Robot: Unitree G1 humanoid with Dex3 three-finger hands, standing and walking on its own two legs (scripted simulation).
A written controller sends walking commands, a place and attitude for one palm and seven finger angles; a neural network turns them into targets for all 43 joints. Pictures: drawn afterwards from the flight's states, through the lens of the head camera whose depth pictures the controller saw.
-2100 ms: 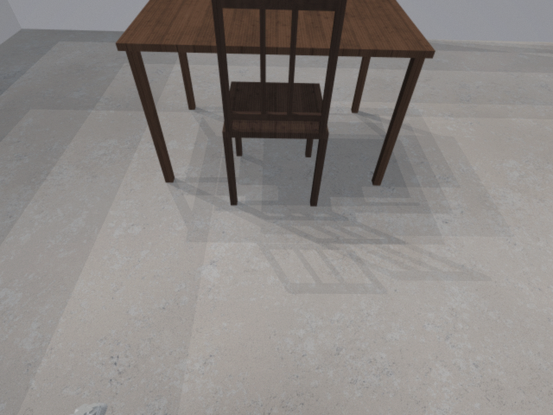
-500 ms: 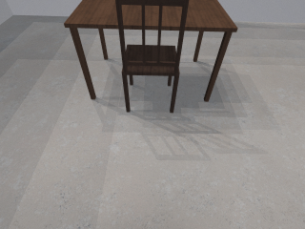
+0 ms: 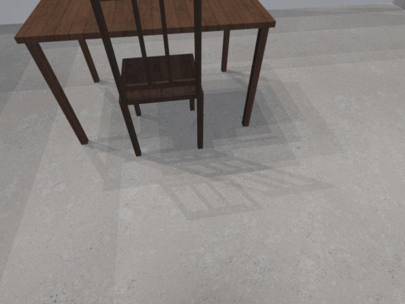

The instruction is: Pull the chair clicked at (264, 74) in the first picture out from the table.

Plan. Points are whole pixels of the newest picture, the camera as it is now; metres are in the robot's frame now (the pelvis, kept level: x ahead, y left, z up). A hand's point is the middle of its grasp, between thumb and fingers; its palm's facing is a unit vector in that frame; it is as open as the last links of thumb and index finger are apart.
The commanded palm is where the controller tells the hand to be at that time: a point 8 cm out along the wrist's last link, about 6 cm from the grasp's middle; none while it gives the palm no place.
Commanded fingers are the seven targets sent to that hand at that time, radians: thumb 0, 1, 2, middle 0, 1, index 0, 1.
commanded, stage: walk to a spot facing it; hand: left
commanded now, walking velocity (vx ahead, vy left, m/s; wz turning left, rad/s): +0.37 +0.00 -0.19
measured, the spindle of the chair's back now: (142, 46) +1.08 +0.30 -0.04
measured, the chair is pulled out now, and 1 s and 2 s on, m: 0.00 0.00 0.00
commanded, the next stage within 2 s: turn to face it in 0.78 s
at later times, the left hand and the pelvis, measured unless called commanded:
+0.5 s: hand (117, 297) +0.17 +0.21 -0.19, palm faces -0.01 -0.99 -0.12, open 7.4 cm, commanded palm none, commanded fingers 0.00 0.90 0.90 -0.20 -0.30 -0.20 -0.30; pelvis +0.22 +0.04 -0.01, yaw -6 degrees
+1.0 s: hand (168, 157) +0.57 +0.14 -0.16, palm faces -0.36 -0.91 -0.22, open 7.4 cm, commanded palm none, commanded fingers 0.00 0.90 0.90 -0.20 -0.30 -0.20 -0.30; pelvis +0.39 +0.01 -0.01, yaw -18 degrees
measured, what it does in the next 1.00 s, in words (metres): walks ahead, turning right: right foot, then left foot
